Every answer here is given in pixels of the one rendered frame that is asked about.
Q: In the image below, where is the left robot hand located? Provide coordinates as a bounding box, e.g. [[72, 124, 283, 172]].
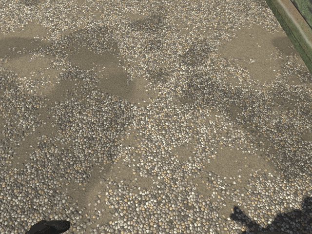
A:
[[24, 219, 70, 234]]

